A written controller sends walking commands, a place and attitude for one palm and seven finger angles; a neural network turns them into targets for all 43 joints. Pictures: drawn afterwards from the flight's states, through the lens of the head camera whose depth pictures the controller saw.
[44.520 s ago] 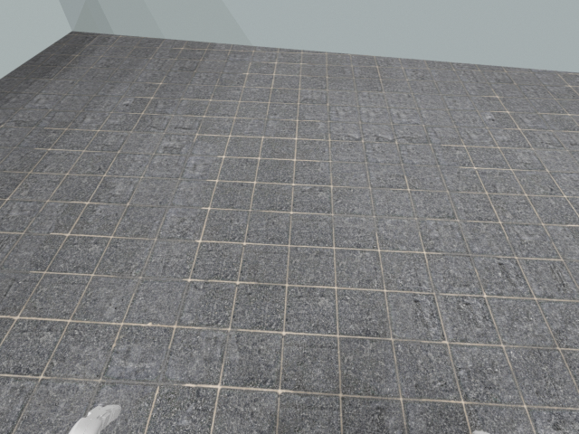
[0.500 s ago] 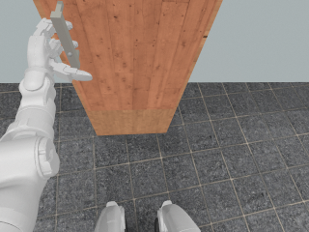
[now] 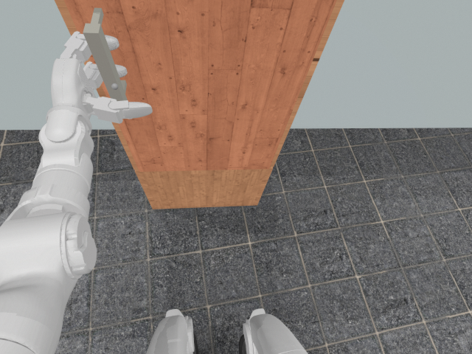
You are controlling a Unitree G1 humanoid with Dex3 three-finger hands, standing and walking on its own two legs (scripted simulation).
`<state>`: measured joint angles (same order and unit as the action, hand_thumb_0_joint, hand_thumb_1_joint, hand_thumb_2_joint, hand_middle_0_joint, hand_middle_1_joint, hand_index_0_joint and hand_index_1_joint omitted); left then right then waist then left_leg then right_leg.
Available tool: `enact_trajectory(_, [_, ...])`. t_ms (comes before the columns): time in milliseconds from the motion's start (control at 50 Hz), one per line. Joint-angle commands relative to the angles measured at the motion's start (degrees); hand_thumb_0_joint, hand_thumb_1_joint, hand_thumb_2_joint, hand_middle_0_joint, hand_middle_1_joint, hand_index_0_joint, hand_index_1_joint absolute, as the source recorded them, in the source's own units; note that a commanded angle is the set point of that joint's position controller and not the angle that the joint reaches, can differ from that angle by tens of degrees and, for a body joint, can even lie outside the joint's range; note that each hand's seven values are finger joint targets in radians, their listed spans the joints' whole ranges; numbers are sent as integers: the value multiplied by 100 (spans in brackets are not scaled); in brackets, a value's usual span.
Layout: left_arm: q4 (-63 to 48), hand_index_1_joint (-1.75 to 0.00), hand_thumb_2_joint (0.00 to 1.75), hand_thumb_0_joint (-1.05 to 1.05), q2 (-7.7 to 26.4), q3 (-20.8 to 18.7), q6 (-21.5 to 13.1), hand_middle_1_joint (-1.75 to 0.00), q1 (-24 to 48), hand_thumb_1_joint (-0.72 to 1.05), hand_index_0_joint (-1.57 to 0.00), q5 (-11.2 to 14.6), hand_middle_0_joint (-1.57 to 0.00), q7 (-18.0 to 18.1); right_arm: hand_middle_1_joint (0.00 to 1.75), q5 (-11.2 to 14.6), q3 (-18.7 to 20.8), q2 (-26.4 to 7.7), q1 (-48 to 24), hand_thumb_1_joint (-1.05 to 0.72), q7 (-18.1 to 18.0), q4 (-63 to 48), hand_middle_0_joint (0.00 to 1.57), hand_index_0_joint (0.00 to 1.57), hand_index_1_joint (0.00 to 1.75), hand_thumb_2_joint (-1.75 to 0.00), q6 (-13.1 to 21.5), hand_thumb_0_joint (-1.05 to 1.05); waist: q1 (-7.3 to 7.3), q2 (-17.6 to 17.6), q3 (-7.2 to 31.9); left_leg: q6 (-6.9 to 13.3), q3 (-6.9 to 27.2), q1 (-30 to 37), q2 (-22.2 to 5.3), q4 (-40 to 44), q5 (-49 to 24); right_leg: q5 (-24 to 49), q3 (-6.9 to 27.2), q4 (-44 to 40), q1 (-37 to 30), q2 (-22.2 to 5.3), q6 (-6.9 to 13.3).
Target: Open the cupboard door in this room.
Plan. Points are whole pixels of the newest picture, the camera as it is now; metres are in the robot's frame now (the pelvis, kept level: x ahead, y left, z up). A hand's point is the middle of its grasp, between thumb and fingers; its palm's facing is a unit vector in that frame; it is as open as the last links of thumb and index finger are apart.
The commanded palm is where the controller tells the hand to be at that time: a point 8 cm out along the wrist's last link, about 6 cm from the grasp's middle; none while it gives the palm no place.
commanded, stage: close the thumb around the handle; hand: left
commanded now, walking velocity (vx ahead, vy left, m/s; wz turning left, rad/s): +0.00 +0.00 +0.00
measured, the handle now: (110, 63) +0.58 +0.16 +0.10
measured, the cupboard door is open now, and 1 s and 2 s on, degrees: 0 10 41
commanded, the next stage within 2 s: pull the door open along its arc in 0.48 s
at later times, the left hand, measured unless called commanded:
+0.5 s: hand (125, 86) +0.53 +0.13 +0.09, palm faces -0.02 -1.00 -0.01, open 5.5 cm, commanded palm +0.51 +0.18 +0.09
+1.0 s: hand (128, 116) +0.47 +0.12 +0.09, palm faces -0.04 -1.00 +0.00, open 5.6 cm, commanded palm +0.42 +0.18 +0.09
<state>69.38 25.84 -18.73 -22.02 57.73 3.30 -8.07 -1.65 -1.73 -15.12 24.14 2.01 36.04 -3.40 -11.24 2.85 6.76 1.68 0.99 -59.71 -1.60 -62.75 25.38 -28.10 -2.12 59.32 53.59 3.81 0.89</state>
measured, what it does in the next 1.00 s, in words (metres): stands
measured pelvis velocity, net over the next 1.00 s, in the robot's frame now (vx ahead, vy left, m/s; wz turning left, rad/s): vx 0.02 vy -0.01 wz -0.01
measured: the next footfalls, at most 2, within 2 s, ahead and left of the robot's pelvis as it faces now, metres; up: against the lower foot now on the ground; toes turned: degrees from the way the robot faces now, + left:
none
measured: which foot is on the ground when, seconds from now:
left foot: down 0.00-1.00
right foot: down 0.00-1.00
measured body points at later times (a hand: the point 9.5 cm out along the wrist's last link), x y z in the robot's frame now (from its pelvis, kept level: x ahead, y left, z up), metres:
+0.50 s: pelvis +0.00 -0.01 +0.00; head +0.13 +0.01 +0.43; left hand +0.53 +0.19 +0.10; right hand -0.02 -0.26 -0.11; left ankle +0.03 +0.10 -0.66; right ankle +0.00 -0.12 -0.66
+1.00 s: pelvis +0.02 -0.01 +0.02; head +0.10 -0.01 +0.46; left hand +0.47 +0.18 +0.10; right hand +0.04 -0.27 -0.10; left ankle +0.03 +0.10 -0.66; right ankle +0.00 -0.12 -0.66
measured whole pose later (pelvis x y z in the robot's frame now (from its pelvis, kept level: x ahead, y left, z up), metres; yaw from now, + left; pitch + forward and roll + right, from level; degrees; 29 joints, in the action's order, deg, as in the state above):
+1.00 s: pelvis +0.02 -0.01 +0.02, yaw -1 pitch +19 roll -2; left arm 50.8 16.3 -14.9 -21.9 36.6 7.9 -8.2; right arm 0.2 -0.3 -14.7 23.9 2.8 32.9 -5.6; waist -7.4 2.7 8.8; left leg 1.0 -0.8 -50.5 -1.9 -57.2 25.2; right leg -28.0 -0.1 55.3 45.8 4.0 1.6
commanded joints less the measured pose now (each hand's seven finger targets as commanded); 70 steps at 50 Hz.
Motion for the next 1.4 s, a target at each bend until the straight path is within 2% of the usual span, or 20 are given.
enact_trajectory(0, [-1186,-127,59,0,938,57,-409,-127,2668,17,-35,107,-35,-61,30,33,408,-1049,981,-90,-77,-224,20,20,30,-90,79,0,-159,521,2751,5,361,2994,17,552,-2097,1868,-3,-796,-338,63,40])
enact_trajectory(260, [-1072,-135,90,0,1256,-173,-484,-135,2874,90,-40,17,-40,113,30,2,387,-1068,1002,-90,-92,-174,20,20,30,-90,120,0,-169,496,2724,41,345,2769,45,505,-1927,1775,50,-766,-387,44,40])
enact_trajectory(300, [-1049,-135,90,0,1359,-198,-419,-135,2770,90,-40,-19,-40,84,30,20,378,-1068,991,-90,-107,-227,20,20,30,-90,85,0,-137,485,2817,39,309,2705,51,524,-1993,1931,71,-755,-559,35,26])
enact_trajectory(400, [-1194,-135,90,0,946,39,-439,-135,2695,90,-40,62,-40,30,30,23,406,-1032,974,-90,-82,-238,20,20,30,-90,85,0,-141,522,2878,17,334,2927,38,509,-2117,1967,40,-773,-445,54,31])
enact_trajectory(460, [-1131,-135,90,0,1393,-350,-425,-135,2750,90,-40,137,-40,70,30,20,388,-1068,1044,-90,-126,-222,20,20,30,-90,76,0,-110,270,2817,56,294,2603,60,523,-2039,2080,96,-772,-752,54,18])
enact_trajectory(500, [-1144,-135,90,0,1160,-110,-433,-135,2778,90,-40,51,-40,88,30,30,379,-1017,991,-90,-107,-225,20,20,30,-90,87,0,-137,415,2745,47,259,2596,71,511,-1982,2053,103,-779,-645,35,4])
enact_trajectory(560, [-1217,-135,90,0,1310,-257,-496,-135,2617,90,-40,29,-40,102,30,18,393,-1026,1005,-90,-100,-243,20,20,30,-90,89,0,-68,434,2819,55,241,2615,75,504,-2007,2085,114,-776,-727,40,22])
enact_trajectory(580, [-1249,-135,90,0,1062,-2,-502,-135,2956,90,-40,28,-40,106,30,26,382,-1005,978,-90,-99,-212,20,20,30,-90,93,0,-236,445,2787,61,253,2636,64,476,-1985,2084,126,-781,-583,34,-10])
enact_trajectory(760, [-1760,-135,90,0,950,-160,-522,-135,1593,90,-40,248,-40,-60,30,68,439,-978,857,-90,-47,-442,20,20,30,-90,38,0,243,388,3135,36,140,2854,124,621,-2392,2631,105,-785,-1278,56,41])
enact_trajectory(820, [-2065,-135,90,0,711,-76,-458,-135,854,90,-40,376,-40,-124,30,141,464,-930,711,-90,-38,-611,20,20,30,-90,-10,0,376,70,2983,48,32,2693,151,752,-2329,2867,126,-886,-1633,51,5])
enact_trajectory(860, [-2491,-135,90,0,547,5,-455,-135,291,90,-40,445,-40,-115,30,166,479,-897,630,-90,-19,-737,20,20,30,-90,-24,0,518,132,3042,50,-12,2803,185,823,-2510,3131,130,-895,-1891,48,33])
enact_trajectory(1000, [-3611,-135,90,0,-166,472,-359,-135,-1445,90,-40,606,-40,14,30,264,501,-792,186,-90,25,-1022,20,20,30,-90,-21,0,699,-224,2257,55,-138,2812,194,1100,-2306,3182,110,-1102,-2031,4,-6])
enact_trajectory(1020, [-3867,-135,90,0,-431,-327,-291,-135,-1415,90,-40,1051,-40,841,30,228,483,-592,2,-90,12,-1015,20,20,30,-90,49,0,1121,-356,2161,-5,-198,2599,189,1184,-2210,2936,29,-1178,-2137,13,-33])
enact_trajectory(1040, [-4004,-135,90,0,-912,159,-234,-135,-1654,90,-40,898,-40,1284,30,186,462,-563,-86,-90,45,-1040,20,20,30,-90,129,0,961,-258,2004,-44,-204,2601,201,1207,-2099,2793,11,-1170,-2057,9,-51])
enact_trajectory(1080, [-4345,-135,90,0,-1167,289,-243,-135,-2183,90,-40,693,-40,1821,30,124,472,-538,-173,-90,106,-1021,20,20,30,-90,212,0,1019,-278,1980,-88,-155,2738,167,1176,-2266,2740,-56,-1079,-1918,-17,-21])
enact_trajectory(1140, [-5072,-135,90,0,-1582,873,-289,-135,-2706,90,-40,-34,-40,2632,30,-42,490,-462,-314,-90,225,-1080,20,20,30,-90,213,0,1056,-61,2174,-95,-168,2950,146,1100,-2585,2910,-52,-888,-1874,-80,5])
enact_trajectory(1200, [-5505,-135,90,0,-2071,1393,-204,-135,-2854,90,-40,-474,-40,3211,30,-121,517,-404,-490,-90,284,-1118,20,20,30,-90,181,0,985,-191,2226,-89,-126,3003,142,1053,-2469,2812,-55,-885,-1884,-108,15])
enact_trajectory(1280, [-5702,-135,90,0,-2729,1872,67,-135,-3125,90,-40,-509,-40,3813,30,-130,519,-359,-864,-90,190,-1172,20,20,30,-90,179,0,909,-795,1894,-82,-84,2839,164,1205,-1758,2301,-28,-1172,-2056,-131,-1])
enact_trajectory(1300, [-5728,-135,90,0,-2871,2048,133,-135,-2982,90,-40,-550,-40,3905,30,-125,496,-341,-972,-90,158,-1164,20,20,30,-90,174,0,828,-765,1729,-70,-90,2825,171,1230,-1593,2155,-2,-1249,-1983,-154,-13])
enact_trajectory(1380, [-5961,-135,90,0,-3171,2512,237,-135,-3154,90,-40,-809,-40,4099,30,-177,464,-247,-1224,-90,78,-1159,20,20,30,-90,204,0,835,-658,1605,-40,-100,2843,202,1265,-1337,1896,86,-1395,-1999,-237,6])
